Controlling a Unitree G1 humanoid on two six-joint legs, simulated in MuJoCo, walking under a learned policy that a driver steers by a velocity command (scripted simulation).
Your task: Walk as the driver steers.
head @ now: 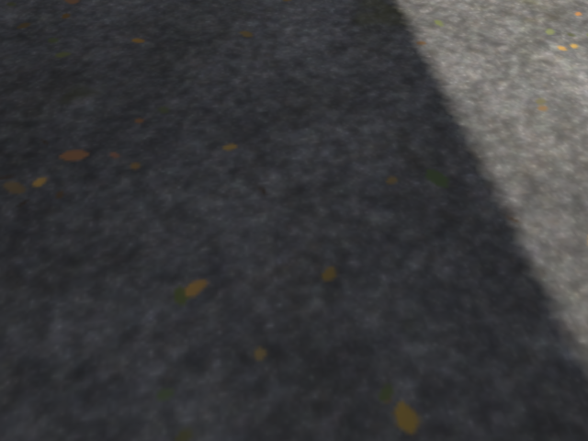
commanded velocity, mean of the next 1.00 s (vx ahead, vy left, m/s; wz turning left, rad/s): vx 0.50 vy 0.00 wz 0.11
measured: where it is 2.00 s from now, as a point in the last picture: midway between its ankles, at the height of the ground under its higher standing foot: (263, 227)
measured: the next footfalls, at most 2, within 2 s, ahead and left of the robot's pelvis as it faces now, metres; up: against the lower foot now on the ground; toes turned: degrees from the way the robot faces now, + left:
right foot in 0.42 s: +0.40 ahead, -0.16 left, +0.00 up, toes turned -2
left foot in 0.98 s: +0.70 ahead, +0.08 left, +0.00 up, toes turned +10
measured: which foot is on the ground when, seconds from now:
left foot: down 0.00-0.42, up 0.44-0.96, down 0.98-1.00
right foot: up 0.00-0.40, down 0.42-1.00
